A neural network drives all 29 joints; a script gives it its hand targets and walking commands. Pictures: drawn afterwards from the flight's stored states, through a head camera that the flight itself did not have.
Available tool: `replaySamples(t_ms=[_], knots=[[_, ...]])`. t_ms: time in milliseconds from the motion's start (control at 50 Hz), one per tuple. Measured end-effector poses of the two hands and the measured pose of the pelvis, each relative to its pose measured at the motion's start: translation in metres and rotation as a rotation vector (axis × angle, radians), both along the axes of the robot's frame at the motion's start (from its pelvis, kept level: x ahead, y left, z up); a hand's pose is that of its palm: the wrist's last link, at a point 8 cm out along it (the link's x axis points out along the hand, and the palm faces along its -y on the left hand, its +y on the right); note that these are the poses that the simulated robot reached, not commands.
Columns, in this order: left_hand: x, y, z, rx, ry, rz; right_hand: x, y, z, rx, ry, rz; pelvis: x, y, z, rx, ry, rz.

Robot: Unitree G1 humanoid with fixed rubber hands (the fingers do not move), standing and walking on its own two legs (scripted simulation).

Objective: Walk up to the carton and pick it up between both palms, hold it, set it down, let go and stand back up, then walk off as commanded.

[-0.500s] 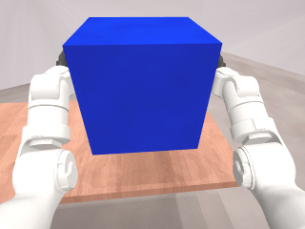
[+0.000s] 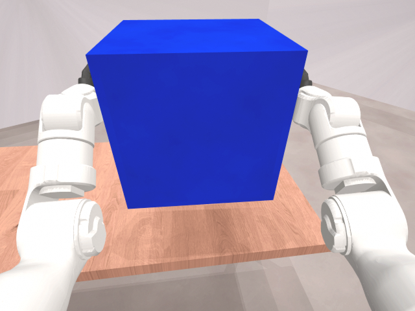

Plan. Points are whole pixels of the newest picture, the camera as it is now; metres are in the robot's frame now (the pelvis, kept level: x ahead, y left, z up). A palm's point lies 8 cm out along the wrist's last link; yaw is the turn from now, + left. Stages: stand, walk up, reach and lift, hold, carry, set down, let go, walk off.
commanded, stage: hold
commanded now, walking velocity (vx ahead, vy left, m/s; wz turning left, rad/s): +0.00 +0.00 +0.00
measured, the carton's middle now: (196, 108) +0.40 +0.01 +0.28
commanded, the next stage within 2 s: none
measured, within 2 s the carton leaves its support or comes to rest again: neither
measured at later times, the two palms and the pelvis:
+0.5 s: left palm (92, 97) +0.37 +0.19 +0.31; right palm (299, 99) +0.37 -0.18 +0.31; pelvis +0.00 +0.00 +0.00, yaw +0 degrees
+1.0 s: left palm (92, 97) +0.37 +0.18 +0.31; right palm (300, 98) +0.37 -0.18 +0.31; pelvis +0.00 +0.00 +0.00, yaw +0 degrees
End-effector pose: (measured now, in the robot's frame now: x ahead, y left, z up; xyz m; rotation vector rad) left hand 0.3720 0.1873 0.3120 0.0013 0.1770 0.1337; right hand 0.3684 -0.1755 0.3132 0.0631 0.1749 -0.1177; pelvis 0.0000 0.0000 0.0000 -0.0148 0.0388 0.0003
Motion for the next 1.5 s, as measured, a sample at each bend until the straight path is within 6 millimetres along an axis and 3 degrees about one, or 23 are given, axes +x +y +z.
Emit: replaySamples(t_ms=[1500], knots=[[0.0, -0.0023, 0.0015, 0.004, 0.016, -0.001, -0.0003, -0.0024, 0.0008, 0.002, 0.021, 0.0, 0.0001, -0.0003, 0.0, -0.001, -0.001, 0.001]])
